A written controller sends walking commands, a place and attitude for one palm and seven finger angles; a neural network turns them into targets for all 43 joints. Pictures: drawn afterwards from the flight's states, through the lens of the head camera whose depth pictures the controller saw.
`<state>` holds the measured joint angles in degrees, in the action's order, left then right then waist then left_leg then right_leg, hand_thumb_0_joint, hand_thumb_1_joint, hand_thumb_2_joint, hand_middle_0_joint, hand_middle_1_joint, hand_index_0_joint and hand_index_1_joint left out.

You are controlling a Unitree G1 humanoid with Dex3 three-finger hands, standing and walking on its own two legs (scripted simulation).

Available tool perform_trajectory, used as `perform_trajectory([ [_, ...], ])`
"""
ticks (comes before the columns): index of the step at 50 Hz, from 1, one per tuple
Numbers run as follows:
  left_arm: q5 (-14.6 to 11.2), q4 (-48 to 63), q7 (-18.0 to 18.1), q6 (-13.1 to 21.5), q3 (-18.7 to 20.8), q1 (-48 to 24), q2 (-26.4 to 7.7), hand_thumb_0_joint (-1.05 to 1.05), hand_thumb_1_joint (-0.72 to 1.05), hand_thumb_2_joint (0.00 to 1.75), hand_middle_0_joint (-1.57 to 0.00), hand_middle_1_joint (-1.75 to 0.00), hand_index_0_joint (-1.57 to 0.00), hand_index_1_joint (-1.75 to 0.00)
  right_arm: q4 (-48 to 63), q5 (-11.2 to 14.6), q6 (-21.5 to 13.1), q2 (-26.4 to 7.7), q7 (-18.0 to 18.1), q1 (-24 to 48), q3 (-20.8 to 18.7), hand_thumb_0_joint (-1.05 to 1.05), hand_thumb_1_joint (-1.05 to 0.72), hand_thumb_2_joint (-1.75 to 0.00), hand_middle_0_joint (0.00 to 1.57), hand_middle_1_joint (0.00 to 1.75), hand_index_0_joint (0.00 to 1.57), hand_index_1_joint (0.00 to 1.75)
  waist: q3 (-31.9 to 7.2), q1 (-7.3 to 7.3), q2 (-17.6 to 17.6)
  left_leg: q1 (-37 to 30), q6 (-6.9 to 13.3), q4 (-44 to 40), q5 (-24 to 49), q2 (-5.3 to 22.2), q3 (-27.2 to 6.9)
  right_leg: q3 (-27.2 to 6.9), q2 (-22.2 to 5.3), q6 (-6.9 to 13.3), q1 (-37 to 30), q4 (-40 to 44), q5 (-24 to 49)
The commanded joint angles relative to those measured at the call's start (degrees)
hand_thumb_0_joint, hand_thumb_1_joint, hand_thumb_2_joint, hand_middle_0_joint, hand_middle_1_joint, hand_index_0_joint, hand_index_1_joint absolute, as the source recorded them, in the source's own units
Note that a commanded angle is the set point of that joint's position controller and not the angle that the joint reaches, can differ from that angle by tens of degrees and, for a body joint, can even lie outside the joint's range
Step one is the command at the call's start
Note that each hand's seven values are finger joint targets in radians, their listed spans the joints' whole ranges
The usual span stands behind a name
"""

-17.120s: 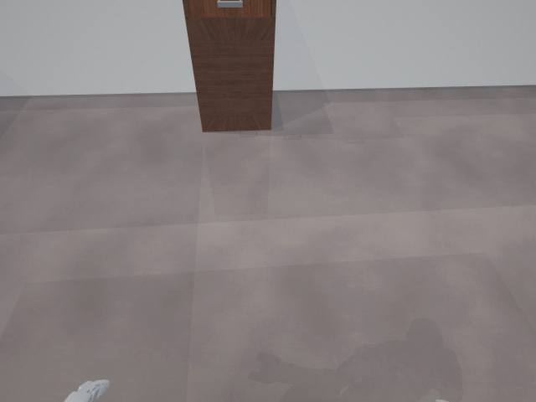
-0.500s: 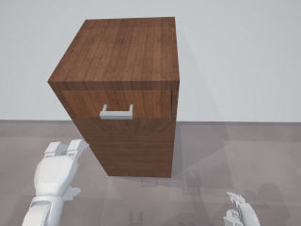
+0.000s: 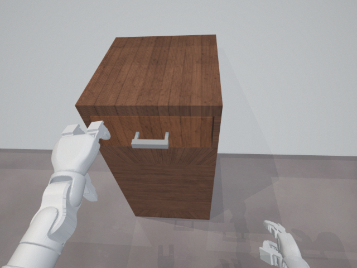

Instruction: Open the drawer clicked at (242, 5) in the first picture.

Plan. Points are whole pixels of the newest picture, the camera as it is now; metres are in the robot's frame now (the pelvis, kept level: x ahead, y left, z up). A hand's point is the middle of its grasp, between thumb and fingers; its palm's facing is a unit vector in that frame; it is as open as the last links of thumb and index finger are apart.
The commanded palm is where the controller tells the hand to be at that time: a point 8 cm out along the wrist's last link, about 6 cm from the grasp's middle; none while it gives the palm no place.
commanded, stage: raise the hand with hooked fingers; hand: left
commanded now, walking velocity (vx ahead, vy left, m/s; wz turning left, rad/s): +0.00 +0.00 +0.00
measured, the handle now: (151, 139) +0.48 +0.16 -0.03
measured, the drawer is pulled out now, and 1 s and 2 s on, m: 0.00 0.00 0.00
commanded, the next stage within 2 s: move the hooked fingers above the handle in 0.42 s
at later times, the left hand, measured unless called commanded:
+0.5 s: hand (77, 166) +0.30 +0.27 +0.08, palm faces +0.10 -0.08 -0.99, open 13.8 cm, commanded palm +0.26 +0.26 +0.14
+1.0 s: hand (104, 162) +0.33 +0.23 +0.06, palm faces +0.01 -0.09 -1.00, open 13.9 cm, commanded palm +0.31 +0.22 +0.12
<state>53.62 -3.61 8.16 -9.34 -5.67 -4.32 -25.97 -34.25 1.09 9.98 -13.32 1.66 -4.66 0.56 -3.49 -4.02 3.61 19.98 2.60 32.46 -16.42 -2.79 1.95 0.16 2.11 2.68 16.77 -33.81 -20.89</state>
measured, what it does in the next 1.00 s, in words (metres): stands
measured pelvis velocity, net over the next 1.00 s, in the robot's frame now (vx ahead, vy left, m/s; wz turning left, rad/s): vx -0.01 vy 0.01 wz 0.00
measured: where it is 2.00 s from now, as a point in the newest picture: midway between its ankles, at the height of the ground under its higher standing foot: outside the picture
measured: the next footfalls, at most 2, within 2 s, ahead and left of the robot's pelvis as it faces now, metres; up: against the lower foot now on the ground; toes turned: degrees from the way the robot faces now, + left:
none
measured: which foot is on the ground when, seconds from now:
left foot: down 0.00-1.00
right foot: down 0.00-1.00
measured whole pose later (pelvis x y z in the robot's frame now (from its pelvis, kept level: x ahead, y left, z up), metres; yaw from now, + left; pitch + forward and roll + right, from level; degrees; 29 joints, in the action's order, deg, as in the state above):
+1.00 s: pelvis -0.01 +0.01 +0.00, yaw +0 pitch +6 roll +0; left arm 55.2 -15.6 8.5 -7.0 -9.5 -13.8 -23.2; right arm -36.3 1.6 9.1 -13.6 1.3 -9.2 -0.5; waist -3.4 -2.9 3.1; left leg 23.3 3.2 32.6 -15.0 -3.1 2.0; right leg 0.2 1.8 2.1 20.1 -34.0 -19.6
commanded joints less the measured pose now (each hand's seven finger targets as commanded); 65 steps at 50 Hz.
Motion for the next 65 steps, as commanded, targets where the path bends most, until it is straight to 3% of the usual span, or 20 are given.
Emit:
perform_trajectory([
  [1,-0.4,7.5,-1.8,-0.8,5.5,-19.0,-10.9,0.0,-0.5,0.3,-0.3,-1.2,-0.3,-1.2,8.4,0.3,-1.6,-6.9,1.1,5.7,-1.8,0.0,-0.9,-0.9,0.2,0.3,0.2,0.3,-11.4,1.4,-5.1,-8.6,0.2,-3.4,17.2,0.3,-2.4,-2.2,-0.9,-1.0,-3.5,5.5,20.8],
  [7,-1.1,10.6,-4.8,5.2,7.3,-12.0,-11.3,0.0,-0.5,0.3,-0.3,-1.2,-0.3,-1.2,8.9,-0.5,-2.4,-7.1,0.2,4.2,-2.2,0.0,-0.9,-0.9,0.2,0.3,0.2,0.3,-13.3,-0.27,-2.7,-9.9,0.2,-3.6,20.8,0.6,-3.1,-1.9,-0.8,-0.5,-4.5,5.2,21.9],
  [9,-0.6,13.5,-3.4,7.5,10.1,-12.2,-13.6,0.0,-0.5,0.3,-0.3,-1.2,-0.3,-1.2,8.8,-0.9,-2.7,-7.2,0.0,4.1,-2.5,0.0,-0.9,-0.9,0.2,0.3,0.2,0.3,-14.6,-0.87,-0.6,-10.7,0.0,-3.3,22.3,0.9,-3.6,-2.0,-0.5,-0.2,-4.1,5.0,21.5],
  [13,0.0,15.1,1.5,10.5,12.0,-15.0,-13.7,0.0,-0.5,0.3,-0.3,-1.2,-0.3,-1.2,7.9,-0.8,-3.6,-6.6,0.0,3.0,-3.1,0.0,-0.9,-0.9,0.2,0.3,0.2,0.3,-14.5,-0.9,0.3,-11.5,-0.6,-3.2,21.9,1.4,-4.2,-1.1,-0.2,0.0,-0.7,4.3,18.0],
  [14,0.1,14.5,2.6,10.4,13.4,-15.3,-14.9,0.0,-0.5,0.3,-0.3,-1.2,-0.3,-1.2,7.6,-0.8,-3.8,-6.9,0.0,3.0,-3.2,0.0,-0.9,-0.9,0.2,0.3,0.2,0.3,-14.2,-0.9,0.0,-11.1,-0.7,-3.3,20.9,1.5,-4.2,-1.2,0.1,0.1,-0.3,4.6,17.0],
  [18,0.2,10.3,5.1,7.8,11.0,-16.4,-12.3,0.0,-0.5,0.3,-0.3,-1.2,-0.3,-1.2,6.5,0.0,-3.9,-6.9,-0.1,2.5,-3.7,0.0,-0.9,-0.9,0.2,0.3,0.2,0.3,-13.9,-0.17,-1.0,-10.7,-1.0,-3.7,17.5,1.6,-3.9,-0.5,0.0,-0.1,1.4,4.6,13.8],
  [24,-0.4,8.6,1.4,2.9,5.0,-14.7,-8.6,0.0,-0.5,0.3,-0.3,-1.2,-0.3,-1.2,7.3,0.5,-3.4,-7.6,-0.1,3.2,-3.5,0.0,-0.9,-0.9,0.2,0.3,0.2,0.3,-13.1,0.96,-2.6,-11.3,-0.8,-4.7,15.2,1.7,-4.4,-0.6,-0.1,-0.4,1.0,5.8,12.0],
  [31,0.5,7.8,-0.8,6.2,5.7,-19.8,-10.7,0.0,-0.5,0.3,-0.3,-1.2,-0.3,-1.2,7.1,-0.1,-3.6,-7.0,0.7,2.7,-2.5,0.0,-0.9,-0.9,0.2,0.3,0.2,0.3,-9.5,1.15,-3.2,-9.8,-0.3,-4.9,12.7,1.4,-4.5,-0.5,-0.2,-0.2,2.1,6.3,10.4],
  [34,1.7,7.1,1.4,8.3,8.2,-23.2,-13.0,0.0,-0.5,0.3,-0.3,-1.2,-0.3,-1.2,6.6,-0.3,-3.9,-7.0,0.9,2.2,-2.7,0.0,-0.9,-0.9,0.2,0.3,0.2,0.3,-11.0,0.49,-0.2,-10.0,-0.7,-4.8,12.1,1.4,-4.4,-0.6,0.2,0.2,2.7,5.8,9.3],
  [37,2.1,7.1,3.8,8.7,6.1,-24.4,-9.6,0.0,-0.5,0.3,-0.3,-1.2,-0.3,-1.2,6.4,-0.2,-4.3,-6.2,0.5,1.9,-3.1,0.0,-0.9,-0.9,0.2,0.3,0.2,0.3,-13.8,0.35,2.3,-11.7,-1.2,-3.7,15.4,1.5,-4.4,-0.3,0.2,0.5,3.4,4.5,11.3],
  [39,2.2,3.8,4.6,7.4,7.3,-23.0,-10.4,0.0,-0.5,0.3,-0.3,-1.2,-0.3,-1.2,6.0,-0.1,-4.1,-6.7,0.2,1.4,-3.3,0.0,-0.9,-0.9,0.2,0.3,0.2,0.3,-14.4,0.21,0.6,-10.8,-1.5,-3.4,16.4,1.5,-4.4,-0.3,0.5,0.5,3.0,4.2,12.1],
  [42,1.9,-0.5,4.6,4.5,3.3,-24.2,-6.3,0.0,-0.5,0.3,-0.3,-1.2,-0.3,-1.2,5.8,0.4,-3.7,-6.8,0.2,1.0,-3.3,0.0,-0.9,-0.9,0.2,0.3,0.2,0.3,-12.8,1.37,-3.3,-8.7,-1.0,-3.2,14.2,1.5,-3.5,-0.4,0.2,0.0,3.4,4.5,12.1],
  [44,2.3,-2.0,3.9,3.1,2.9,-25.3,-6.7,0.0,-0.5,0.3,-0.3,-1.2,-0.3,-1.2,5.8,0.5,-3.4,-7.4,0.2,1.1,-3.3,0.0,-0.9,-0.9,0.2,0.3,0.2,0.3,-13.6,1.65,-4.6,-8.3,-0.8,-3.1,13.8,1.3,-3.3,-0.8,0.3,-0.1,3.0,4.7,12.3],
  [50,2.2,0.9,2.5,4.0,0.6,-27.9,-5.6,0.0,-0.5,0.3,-0.3,-1.2,-0.3,-1.2,6.5,0.2,-3.0,-7.3,0.5,0.2,-3.7,0.0,-0.9,-0.9,0.2,0.3,0.2,0.3,-16.7,2.23,-3.0,-9.4,-0.2,-1.4,16.7,1.0,-3.3,-1.4,-0.2,-0.2,2.1,3.5,16.0],
  [52,2.5,-0.3,3.3,5.1,1.9,-28.3,-6.3,0.0,-0.5,0.3,-0.3,-1.2,-0.3,-1.2,6.0,0.1,-3.2,-7.1,0.6,-0.5,-3.7,0.0,-0.9,-0.9,0.2,0.3,0.2,0.3,-16.1,1.97,-3.7,-8.3,0.0,-1.1,16.9,0.9,-3.1,-1.6,-0.2,-0.2,1.9,3.3,17.1],
  [54,3.2,-1.7,4.4,5.6,5.7,-28.1,-10.0,0.0,-0.5,0.3,-0.3,-1.2,-0.3,-1.2,5.7,0.0,-3.0,-7.4,0.8,-0.5,-3.7,0.0,-0.9,-0.9,0.2,0.3,0.2,0.3,-16.5,1.05,-3.4,-6.9,0.0,-0.8,17.4,0.6,-2.7,-2.1,0.0,-0.1,0.9,2.9,18.4],
  [56,3.6,-4.7,5.9,5.3,4.5,-31.6,-8.5,0.0,-0.5,0.3,-0.3,-1.2,-0.3,-1.2,5.0,0.4,-2.9,-6.9,1.0,-0.9,-3.5,0.0,-0.9,-0.9,0.2,0.3,0.2,0.3,-15.1,1.83,-3.7,-5.7,0.0,-0.7,16.0,0.6,-2.2,-1.9,-0.2,-0.1,2.1,2.7,17.8],
  [59,4.2,-7.2,7.4,4.1,6.2,-32.3,-10.0,0.0,-0.5,0.3,-0.3,-1.2,-0.3,-1.2,4.8,0.5,-2.8,-7.3,1.0,-1.2,-3.8,0.0,-0.9,-0.9,0.2,0.3,0.2,0.3,-17.2,1.14,-3.3,-5.2,-0.1,-0.4,17.4,0.4,-1.8,-2.5,0.0,0.0,0.6,2.3,19.6],
  [62,3.7,-8.5,7.5,2.6,2.3,-33.2,-5.8,0.0,-0.5,0.3,-0.3,-1.2,-0.3,-1.2,4.8,0.7,-2.8,-7.2,0.8,-1.9,-4.2,0.0,-0.9,-0.9,0.2,0.3,0.2,0.3,-18.9,2.29,-3.1,-5.5,0.1,0.5,18.8,0.3,-1.2,-2.3,-0.3,-0.3,0.2,1.8,22.8],
  [65,3.1,-10.6,6.0,1.6,1.1,-31.5,-4.8,0.0,-0.5,0.3,-0.3,-1.2,-0.3,-1.2,5.0,0.8,-2.6,-7.7,0.7,-2.4,-4.6,0.0,-0.9,-0.9,0.2,0.3,0.2,0.3,-18.8,2.79,-4.1,-5.2,0.3,1.0,19.5,0.3,-1.0,-2.9,-0.4,-0.5,-0.3,1.9,25.2],
])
